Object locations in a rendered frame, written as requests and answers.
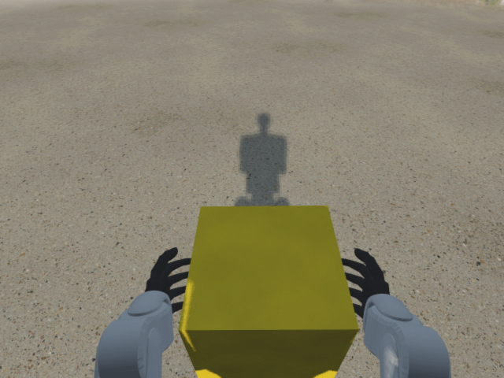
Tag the carton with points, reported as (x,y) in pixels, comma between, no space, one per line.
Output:
(266,294)

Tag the robot left forearm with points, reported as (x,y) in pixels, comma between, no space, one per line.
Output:
(132,346)

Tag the left robot hand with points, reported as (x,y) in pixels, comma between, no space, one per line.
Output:
(159,280)

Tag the robot right forearm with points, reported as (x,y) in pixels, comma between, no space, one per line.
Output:
(405,348)

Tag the right robot hand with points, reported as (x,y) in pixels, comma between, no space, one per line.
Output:
(373,282)

